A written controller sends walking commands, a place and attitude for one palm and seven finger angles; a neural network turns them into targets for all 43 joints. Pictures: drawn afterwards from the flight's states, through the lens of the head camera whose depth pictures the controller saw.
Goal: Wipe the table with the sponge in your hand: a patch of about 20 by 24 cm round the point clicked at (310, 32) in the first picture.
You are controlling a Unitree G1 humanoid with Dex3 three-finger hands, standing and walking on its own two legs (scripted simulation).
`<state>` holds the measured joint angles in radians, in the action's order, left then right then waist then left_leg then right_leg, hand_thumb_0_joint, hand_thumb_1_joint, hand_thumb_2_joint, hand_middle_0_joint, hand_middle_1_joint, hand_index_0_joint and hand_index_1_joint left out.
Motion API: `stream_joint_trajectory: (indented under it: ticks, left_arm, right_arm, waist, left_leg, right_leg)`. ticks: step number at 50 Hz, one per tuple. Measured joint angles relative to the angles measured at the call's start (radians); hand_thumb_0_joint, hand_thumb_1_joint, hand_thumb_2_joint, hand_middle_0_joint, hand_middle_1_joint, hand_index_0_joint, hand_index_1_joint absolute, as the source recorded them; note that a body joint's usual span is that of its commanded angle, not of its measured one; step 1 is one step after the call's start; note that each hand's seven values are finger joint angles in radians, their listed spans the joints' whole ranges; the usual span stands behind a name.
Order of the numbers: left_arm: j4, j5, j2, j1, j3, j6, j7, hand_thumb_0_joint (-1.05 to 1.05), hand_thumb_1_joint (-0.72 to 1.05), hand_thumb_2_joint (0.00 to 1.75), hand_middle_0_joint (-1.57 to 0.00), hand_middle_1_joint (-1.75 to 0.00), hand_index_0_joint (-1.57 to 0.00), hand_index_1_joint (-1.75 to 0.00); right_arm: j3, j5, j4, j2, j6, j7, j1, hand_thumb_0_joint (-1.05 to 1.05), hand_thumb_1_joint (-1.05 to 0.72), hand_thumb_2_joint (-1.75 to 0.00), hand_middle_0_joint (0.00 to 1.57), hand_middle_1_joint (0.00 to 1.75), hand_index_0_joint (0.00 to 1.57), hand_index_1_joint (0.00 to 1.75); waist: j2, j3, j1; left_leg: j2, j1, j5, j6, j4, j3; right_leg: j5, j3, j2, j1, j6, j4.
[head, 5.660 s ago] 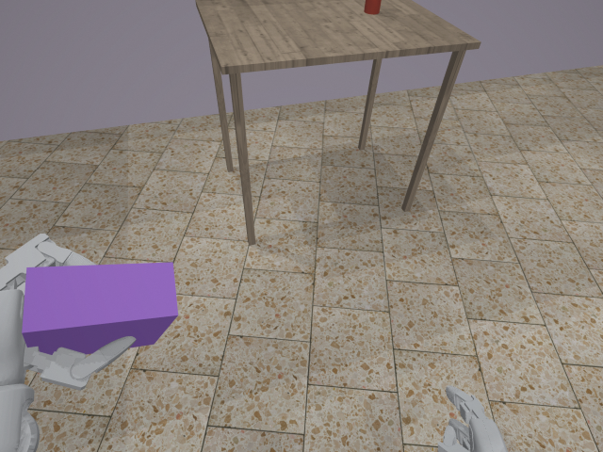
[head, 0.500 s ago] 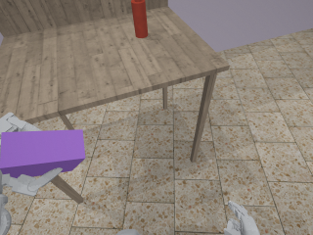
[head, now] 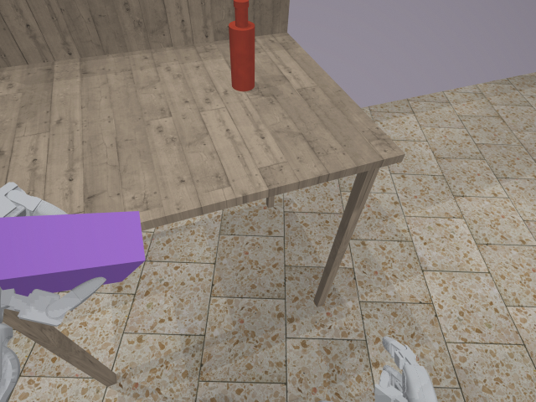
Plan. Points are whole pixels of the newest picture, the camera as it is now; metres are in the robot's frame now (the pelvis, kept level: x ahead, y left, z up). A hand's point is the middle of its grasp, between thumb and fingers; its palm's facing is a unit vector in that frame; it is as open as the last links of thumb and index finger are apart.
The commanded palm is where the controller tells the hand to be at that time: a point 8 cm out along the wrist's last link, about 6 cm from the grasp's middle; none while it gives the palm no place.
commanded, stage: take the last steps up to it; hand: left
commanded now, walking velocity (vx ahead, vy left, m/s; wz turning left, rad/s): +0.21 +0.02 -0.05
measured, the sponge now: (92, 254) +0.24 +0.22 +0.16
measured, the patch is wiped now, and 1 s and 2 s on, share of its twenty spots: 0.00 0.00 0.00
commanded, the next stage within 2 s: come to a stop and stand still in 0.40 s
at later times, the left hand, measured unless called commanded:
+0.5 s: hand (144, 213) +0.29 +0.18 +0.17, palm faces +0.33 -0.80 -0.51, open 9.8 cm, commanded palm +0.23 +0.23 +0.18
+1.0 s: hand (139, 211) +0.28 +0.17 +0.18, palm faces +0.36 -0.82 -0.45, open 9.8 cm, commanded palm +0.23 +0.22 +0.18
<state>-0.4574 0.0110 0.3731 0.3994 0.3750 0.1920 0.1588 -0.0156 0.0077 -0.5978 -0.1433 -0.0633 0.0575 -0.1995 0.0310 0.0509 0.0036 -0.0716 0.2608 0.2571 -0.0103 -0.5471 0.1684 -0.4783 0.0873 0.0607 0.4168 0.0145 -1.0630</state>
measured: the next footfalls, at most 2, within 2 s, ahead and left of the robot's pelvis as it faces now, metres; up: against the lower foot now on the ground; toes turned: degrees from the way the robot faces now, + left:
right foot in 0.20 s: +0.12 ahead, -0.12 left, +0.00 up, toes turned -10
left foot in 0.66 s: +0.18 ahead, +0.10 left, +0.00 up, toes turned +8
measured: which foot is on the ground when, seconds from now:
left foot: down 0.00-0.22, up 0.24-0.64, down 0.66-1.00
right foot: up 0.00-0.18, down 0.20-0.68, up 0.70-0.96, down 0.98-1.00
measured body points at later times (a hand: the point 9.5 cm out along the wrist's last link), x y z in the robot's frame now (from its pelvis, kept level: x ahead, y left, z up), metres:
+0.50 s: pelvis +0.07 -0.05 +0.01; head +0.13 -0.07 +0.46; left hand +0.27 +0.22 +0.19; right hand +0.24 -0.32 -0.09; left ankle +0.10 +0.11 -0.67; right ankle +0.08 -0.11 -0.73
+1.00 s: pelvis +0.07 -0.05 +0.00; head +0.11 -0.06 +0.45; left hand +0.26 +0.22 +0.20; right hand +0.26 -0.23 -0.09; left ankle +0.14 +0.09 -0.73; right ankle +0.07 -0.15 -0.73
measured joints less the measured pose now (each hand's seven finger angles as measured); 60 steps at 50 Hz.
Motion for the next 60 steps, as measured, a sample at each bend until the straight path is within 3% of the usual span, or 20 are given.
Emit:
stream_joint_trajectory:
  ticks: [5, 10, 12, 14, 17, 19, 22, 26, 34, 36, 40, 44, 48, 50, 52, 56, 60]
  left_arm:
    - [-0.095, 0.002, -0.013, 0.069, -0.031, 0.002, -0.013, -0.01, -0.46, 0.99, -0.78, -1.34, -0.78, -1.34]
    - [-0.107, 0.006, 0.029, 0.103, -0.003, 0.018, -0.011, -0.01, -0.46, 0.99, -0.78, -1.34, -0.78, -1.34]
    - [-0.070, 0.002, 0.025, 0.078, 0.003, 0.016, -0.009, -0.01, -0.46, 0.99, -0.78, -1.34, -0.78, -1.34]
    - [-0.027, 0.003, 0.004, 0.046, -0.006, 0.006, -0.010, -0.01, -0.46, 0.99, -0.78, -1.35, -0.78, -1.34]
    - [0.019, 0.008, -0.032, 0.042, -0.015, 0.002, -0.016, -0.01, -0.46, 0.99, -0.78, -1.35, -0.78, -1.34]
    - [0.025, 0.005, -0.043, 0.069, -0.019, 0.004, -0.017, -0.01, -0.46, 0.99, -0.78, -1.35, -0.78, -1.34]
    - [0.002, 0.002, -0.037, 0.109, -0.029, 0.011, -0.018, -0.01, -0.46, 0.99, -0.78, -1.35, -0.78, -1.34]
    - [-0.075, 0.006, -0.004, 0.138, -0.026, 0.024, -0.013, -0.01, -0.46, 0.99, -0.78, -1.35, -0.78, -1.34]
    - [-0.148, 0.021, 0.031, 0.134, 0.014, 0.030, 0.006, -0.01, -0.46, 1.00, -0.78, -1.35, -0.78, -1.34]
    - [-0.109, 0.022, 0.040, 0.094, 0.015, 0.023, 0.004, -0.01, -0.46, 1.00, -0.78, -1.35, -0.78, -1.34]
    - [-0.039, 0.011, 0.022, 0.037, 0.006, -0.007, -0.003, -0.01, -0.46, 1.00, -0.78, -1.35, -0.78, -1.34]
    - [-0.078, 0.014, -0.004, 0.032, -0.025, -0.034, -0.009, -0.01, -0.46, 1.00, -0.78, -1.35, -0.78, -1.34]
    - [-0.136, 0.024, 0.005, 0.062, -0.030, -0.028, -0.017, -0.01, -0.46, 1.00, -0.78, -1.35, -0.78, -1.34]
    - [-0.134, 0.025, 0.010, 0.066, -0.021, -0.020, -0.019, -0.01, -0.46, 1.00, -0.78, -1.35, -0.78, -1.34]
    - [-0.113, 0.027, 0.004, 0.070, -0.021, -0.018, -0.022, -0.01, -0.46, 1.00, -0.78, -1.35, -0.78, -1.34]
    - [-0.075, 0.039, -0.019, 0.108, -0.023, -0.037, -0.025, -0.01, -0.46, 1.00, -0.78, -1.35, -0.78, -1.34]
    - [-0.036, 0.031, -0.034, 0.110, -0.042, -0.043, -0.022, -0.01, -0.46, 1.00, -0.78, -1.35, -0.78, -1.34]
  right_arm:
    - [-0.034, -0.005, 0.006, 0.036, -0.031, -0.020, -0.004, 0.01, -0.91, -0.90, 0.20, 0.30, 0.21, 0.30]
    - [-0.037, -0.003, 0.003, 0.029, -0.030, -0.012, -0.014, 0.01, -0.90, -0.90, 0.20, 0.30, 0.21, 0.30]
    - [-0.025, 0.001, -0.007, 0.004, -0.016, -0.007, -0.006, 0.01, -0.90, -0.90, 0.21, 0.30, 0.21, 0.30]
    - [-0.008, 0.004, -0.035, -0.026, 0.005, -0.005, 0.016, 0.01, -0.90, -0.90, 0.20, 0.30, 0.21, 0.30]
    - [0.010, 0.003, -0.055, -0.068, 0.028, -0.007, 0.039, 0.01, -0.91, -0.90, 0.20, 0.30, 0.21, 0.30]
    - [0.021, 0.000, -0.050, -0.091, 0.039, -0.004, 0.049, 0.01, -0.91, -0.90, 0.20, 0.30, 0.21, 0.30]
    - [0.039, -0.005, -0.031, -0.115, 0.043, 0.000, 0.051, 0.01, -0.91, -0.90, 0.20, 0.30, 0.20, 0.30]
    - [0.060, -0.007, -0.002, -0.131, 0.038, 0.005, 0.038, 0.01, -0.91, -0.90, 0.20, 0.30, 0.20, 0.30]
    - [0.060, -0.001, 0.046, -0.114, 0.038, 0.014, 0.009, 0.01, -0.91, -0.90, 0.20, 0.30, 0.20, 0.30]
    - [0.052, 0.005, 0.037, -0.075, 0.044, 0.015, 0.018, 0.01, -0.91, -0.90, 0.20, 0.30, 0.20, 0.30]
    - [0.006, -0.009, 0.041, -0.011, 0.021, -0.002, 0.032, 0.01, -0.91, -0.90, 0.20, 0.30, 0.20, 0.30]
    - [-0.032, -0.013, 0.049, 0.025, -0.016, -0.033, 0.037, 0.01, -0.91, -0.90, 0.20, 0.30, 0.21, 0.30]
    - [-0.048, -0.010, 0.058, 0.035, -0.034, -0.046, 0.035, 0.01, -0.90, -0.90, 0.20, 0.30, 0.21, 0.30]
    - [-0.046, -0.005, 0.057, 0.025, -0.031, -0.045, 0.038, 0.01, -0.90, -0.90, 0.20, 0.30, 0.21, 0.30]
    - [-0.036, -0.001, 0.045, 0.004, -0.019, -0.041, 0.035, 0.01, -0.90, -0.90, 0.21, 0.30, 0.21, 0.30]
    - [-0.013, 0.007, 0.006, -0.042, 0.010, -0.023, 0.013, 0.01, -0.90, -0.90, 0.20, 0.30, 0.21, 0.30]
    - [0.008, 0.006, -0.022, -0.087, 0.020, 0.004, -0.011, 0.01, -0.91, -0.90, 0.20, 0.30, 0.21, 0.30]
  waist:
    - [-0.029, 0.019, 0.009]
    - [-0.064, 0.024, 0.022]
    - [-0.098, 0.028, 0.019]
    - [-0.101, 0.035, 0.013]
    - [-0.077, 0.042, 0.004]
    - [-0.063, 0.046, -0.009]
    - [-0.041, 0.053, -0.025]
    - [-0.013, 0.064, -0.023]
    - [-0.024, 0.039, -0.004]
    - [0.006, 0.036, 0.008]
    - [0.009, 0.038, 0.015]
    - [-0.012, 0.057, 0.024]
    - [-0.029, 0.065, 0.027]
    - [-0.051, 0.073, 0.026]
    - [-0.086, 0.075, 0.014]
    - [-0.074, 0.032, 0.010]
    - [-0.056, -0.001, -0.005]
  left_leg:
    - [-0.018, -0.036, -0.008, 0.016, 0.055, 0.004]
    - [-0.042, -0.044, 0.038, 0.053, 0.013, -0.005]
    - [-0.066, -0.011, 0.092, 0.043, -0.092, -0.026]
    - [-0.034, 0.069, 0.189, 0.029, -0.311, -0.076]
    - [0.011, 0.176, 0.182, 0.038, -0.567, -0.106]
    - [0.015, 0.224, 0.147, 0.044, -0.615, -0.110]
    - [0.007, 0.257, 0.092, 0.046, -0.554, -0.105]
    - [-0.003, 0.226, 0.056, 0.038, -0.346, -0.078]
    - [0.019, 0.027, -0.074, 0.020, 0.037, -0.039]
    - [0.035, 0.020, -0.035, 0.000, 0.022, -0.022]
    - [0.023, 0.020, -0.051, -0.006, 0.030, -0.024]
    - [-0.005, 0.026, -0.077, 0.006, 0.047, -0.035]
    - [-0.028, 0.052, -0.095, 0.025, 0.039, -0.044]
    - [-0.044, 0.069, -0.097, 0.038, 0.018, -0.055]
    - [-0.061, 0.080, -0.077, 0.044, -0.005, -0.080]
    - [-0.004, 0.111, 0.103, 0.038, -0.170, -0.123]
    - [0.030, 0.077, 0.126, 0.034, -0.211, -0.125]
  right_leg:
    - [0.093, 0.026, 0.021, 0.028, 0.014, 0.175]
    - [0.157, 0.077, -0.004, -0.082, 0.016, 0.461]
    - [0.230, 0.098, -0.025, -0.101, -0.047, 0.478]
    - [0.197, 0.105, -0.016, -0.102, -0.083, 0.446]
    - [0.186, 0.094, -0.003, -0.128, -0.088, 0.474]
    - [0.200, 0.090, -0.001, -0.147, -0.088, 0.511]
    - [0.215, 0.093, 0.000, -0.172, -0.089, 0.558]
    - [0.216, 0.096, 0.001, -0.195, -0.087, 0.585]
    - [0.137, 0.092, -0.013, -0.200, -0.051, 0.488]
    - [0.078, 0.051, 0.001, -0.183, -0.027, 0.429]
    - [-0.004, -0.014, -0.025, -0.133, 0.000, 0.325]
    - [0.036, -0.020, -0.038, -0.126, 0.010, 0.345]
    - [0.082, -0.001, -0.040, -0.170, 0.018, 0.458]
    - [0.188, 0.016, -0.053, -0.193, 0.000, 0.522]
    - [0.216, 0.037, -0.074, -0.201, -0.041, 0.533]
    - [0.206, 0.020, -0.062, -0.177, -0.074, 0.521]
    - [0.225, 0.025, -0.054, -0.166, -0.078, 0.536]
